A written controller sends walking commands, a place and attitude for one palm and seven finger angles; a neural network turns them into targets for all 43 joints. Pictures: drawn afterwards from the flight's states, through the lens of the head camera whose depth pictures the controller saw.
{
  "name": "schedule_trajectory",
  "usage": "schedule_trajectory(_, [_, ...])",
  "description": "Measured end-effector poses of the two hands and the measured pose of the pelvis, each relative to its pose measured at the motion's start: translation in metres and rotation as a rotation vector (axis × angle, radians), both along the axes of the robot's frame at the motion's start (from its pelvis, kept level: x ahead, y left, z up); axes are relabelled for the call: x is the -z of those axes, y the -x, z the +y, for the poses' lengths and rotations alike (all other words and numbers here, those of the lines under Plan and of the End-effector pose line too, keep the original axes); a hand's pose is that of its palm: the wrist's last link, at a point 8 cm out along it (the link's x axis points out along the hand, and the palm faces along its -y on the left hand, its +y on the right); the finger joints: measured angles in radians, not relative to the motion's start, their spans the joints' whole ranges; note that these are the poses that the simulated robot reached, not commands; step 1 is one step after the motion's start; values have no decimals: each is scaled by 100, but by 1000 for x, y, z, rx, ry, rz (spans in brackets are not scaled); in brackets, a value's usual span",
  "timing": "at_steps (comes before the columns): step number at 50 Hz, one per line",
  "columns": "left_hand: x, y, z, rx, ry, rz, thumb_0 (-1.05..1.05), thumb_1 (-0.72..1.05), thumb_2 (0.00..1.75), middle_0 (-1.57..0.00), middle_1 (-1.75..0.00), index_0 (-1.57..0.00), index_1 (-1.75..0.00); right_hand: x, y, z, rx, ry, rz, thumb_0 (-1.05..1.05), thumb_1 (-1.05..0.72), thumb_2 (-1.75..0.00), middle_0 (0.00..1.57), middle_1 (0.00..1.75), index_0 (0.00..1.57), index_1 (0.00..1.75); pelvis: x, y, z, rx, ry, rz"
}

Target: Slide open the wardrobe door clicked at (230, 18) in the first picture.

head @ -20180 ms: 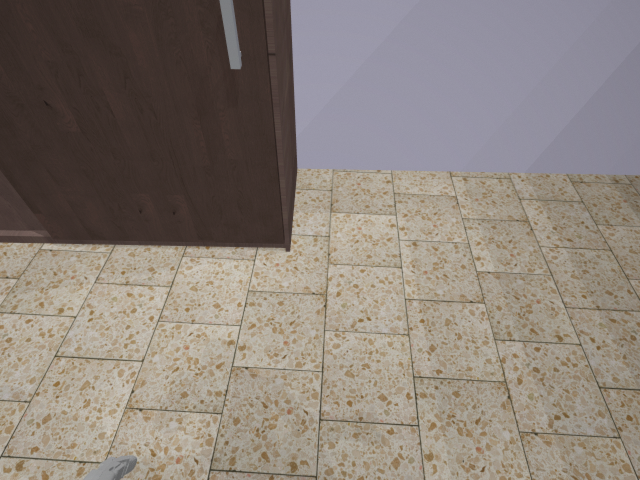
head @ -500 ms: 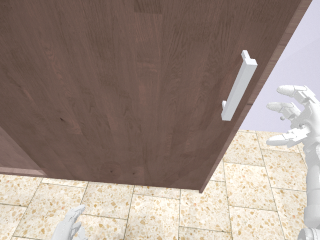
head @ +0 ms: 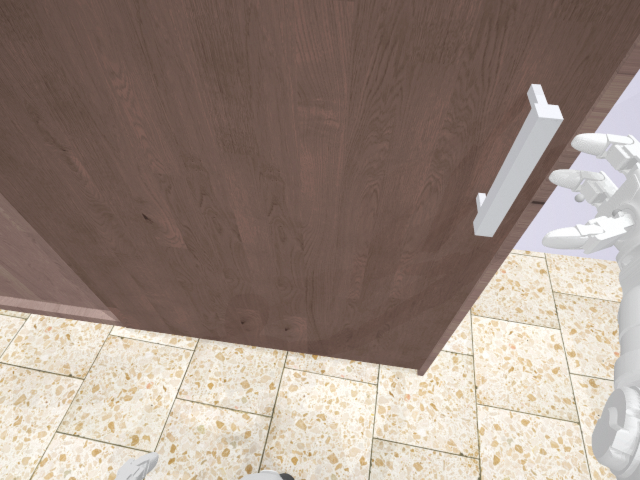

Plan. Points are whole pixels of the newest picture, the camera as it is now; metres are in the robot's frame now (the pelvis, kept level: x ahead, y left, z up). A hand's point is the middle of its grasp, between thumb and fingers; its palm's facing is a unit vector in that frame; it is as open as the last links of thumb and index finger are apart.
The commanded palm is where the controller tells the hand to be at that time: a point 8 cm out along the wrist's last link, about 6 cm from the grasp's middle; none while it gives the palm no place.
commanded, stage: move the hooked fingers beside the handle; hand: right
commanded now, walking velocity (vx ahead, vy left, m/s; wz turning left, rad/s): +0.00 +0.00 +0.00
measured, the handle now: (507, 167) +0.49 -0.17 +0.14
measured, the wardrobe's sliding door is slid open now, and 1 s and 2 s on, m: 0.00 0.00 0.00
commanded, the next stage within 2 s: feel for the door with the fingertips in 0.86 s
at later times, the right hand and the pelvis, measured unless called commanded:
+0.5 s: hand (587, 207) +0.43 -0.25 +0.14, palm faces +0.03 +1.00 +0.00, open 14.0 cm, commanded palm +0.40 -0.30 +0.14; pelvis +0.00 -0.01 +0.00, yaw +0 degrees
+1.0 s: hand (581, 209) +0.43 -0.25 +0.14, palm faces +0.04 +1.00 -0.01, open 14.0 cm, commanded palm +0.40 -0.29 +0.14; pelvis +0.00 +0.00 +0.00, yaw +0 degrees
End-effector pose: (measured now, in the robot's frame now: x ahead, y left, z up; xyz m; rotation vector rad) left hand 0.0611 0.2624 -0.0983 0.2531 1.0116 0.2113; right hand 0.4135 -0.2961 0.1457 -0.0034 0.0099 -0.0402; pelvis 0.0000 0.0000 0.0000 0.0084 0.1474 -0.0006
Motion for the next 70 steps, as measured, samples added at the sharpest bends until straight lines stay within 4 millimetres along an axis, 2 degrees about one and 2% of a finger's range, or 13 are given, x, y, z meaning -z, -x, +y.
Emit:
schedule_trajectory(5, [1, 11, 2, -19, -5, 39, 1, 90, 90, -20, -30, -21, -30, 1, -7, -4, 0, 15, -2, -1, 49, -30, 30, 120, 30, 120, 1, 0, 0, -6, -1, 16])
schedule_trajectory(11, [1, 14, 1, -28, 1, 55, 1, 90, 90, -20, -30, -21, -30, 2, -1, -7, -13, -4, -30, -1, 49, -30, 30, 120, 30, 121, 1, -2, -2, -10, -3, 19])
schedule_trajectory(21, [-2, -13, -7, 13, 9, -7, 1, 90, 90, -20, -30, -21, -30, 4, 12, -9, -4, -5, -26, -1, 50, -30, 30, 120, 30, 120, 0, -3, -5, 1, -8, 4])
schedule_trajectory(30, [-4, -33, -15, 47, 10, -53, 0, 90, 90, -20, -30, -21, -30, 2, 2, -4, -15, 4, -6, -1, 50, -30, 30, 120, 30, 120, 1, -2, -7, 12, -9, 5])
schedule_trajectory(39, [0, -21, -15, 23, 26, -14, 0, 90, 90, -20, -30, -21, -30, 4, -8, 4, -24, -2, -7, -1, 49, -30, 30, 120, 30, 120, 1, -5, -7, -1, -7, 18])
schedule_trajectory(45, [1, -9, -13, -1, 32, 14, 0, 90, 90, -20, -30, -21, -30, 5, 3, 0, -11, 2, -27, -1, 49, -30, 30, 120, 30, 120, 0, -7, -7, -11, -7, 13])
schedule_trajectory(51, [1, -7, -9, 13, 17, 26, 0, 90, 90, -20, -30, -21, -30, 9, 8, -4, 1, 9, 6, -1, 50, -30, 30, 120, 30, 120, 0, -3, -4, 4, -7, 3])
schedule_trajectory(63, [0, -18, -8, 24, 19, -23, 0, 90, 90, -20, -30, -21, -30, 6, -9, 34, -48, -3, -6, -1, 50, -30, 29, 120, 30, 120, 0, -2, -3, 5, -3, 7])
schedule_trajectory(70, [2, -20, -11, 21, 48, -29, 0, 90, 90, -20, -30, -21, -30, 9, -5, 41, -20, 2, -13, -1, 49, -30, 30, 121, 30, 121, 0, -2, 0, -6, 0, 1])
